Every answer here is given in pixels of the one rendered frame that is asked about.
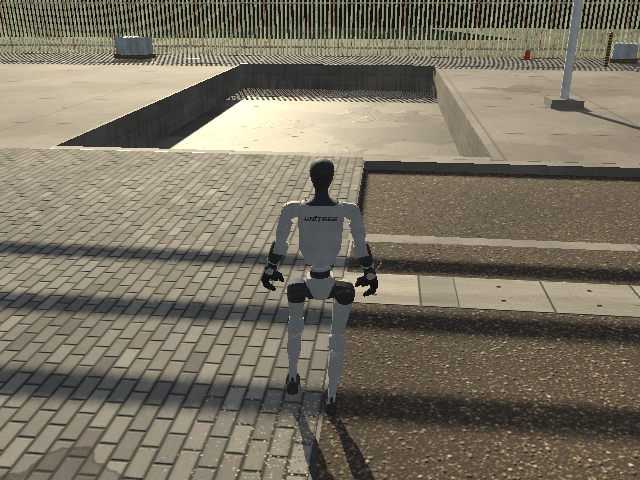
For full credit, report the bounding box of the right robot forearm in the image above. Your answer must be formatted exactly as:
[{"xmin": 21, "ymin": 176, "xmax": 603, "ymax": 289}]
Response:
[{"xmin": 358, "ymin": 242, "xmax": 376, "ymax": 280}]

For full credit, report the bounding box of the robot left foot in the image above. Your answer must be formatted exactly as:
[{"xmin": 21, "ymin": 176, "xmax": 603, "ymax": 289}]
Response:
[{"xmin": 286, "ymin": 373, "xmax": 300, "ymax": 395}]

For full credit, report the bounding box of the robot left upper arm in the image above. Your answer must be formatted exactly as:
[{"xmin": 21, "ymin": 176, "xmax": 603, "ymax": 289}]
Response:
[{"xmin": 272, "ymin": 201, "xmax": 300, "ymax": 255}]

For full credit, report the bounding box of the left robot forearm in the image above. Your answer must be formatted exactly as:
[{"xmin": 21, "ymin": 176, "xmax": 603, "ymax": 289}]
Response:
[{"xmin": 264, "ymin": 240, "xmax": 283, "ymax": 275}]

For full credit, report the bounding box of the robot right hand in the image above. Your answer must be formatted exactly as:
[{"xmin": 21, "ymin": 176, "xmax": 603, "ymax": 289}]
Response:
[{"xmin": 355, "ymin": 276, "xmax": 378, "ymax": 297}]

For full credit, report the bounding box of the robot right upper arm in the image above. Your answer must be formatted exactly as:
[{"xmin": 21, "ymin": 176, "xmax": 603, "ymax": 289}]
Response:
[{"xmin": 342, "ymin": 202, "xmax": 369, "ymax": 258}]

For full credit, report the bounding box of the right robot thigh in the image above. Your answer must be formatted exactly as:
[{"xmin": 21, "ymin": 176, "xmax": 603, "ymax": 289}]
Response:
[{"xmin": 327, "ymin": 279, "xmax": 355, "ymax": 353}]

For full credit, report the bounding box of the robot left hand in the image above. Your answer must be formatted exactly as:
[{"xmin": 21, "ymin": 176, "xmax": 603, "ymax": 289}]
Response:
[{"xmin": 261, "ymin": 270, "xmax": 284, "ymax": 291}]

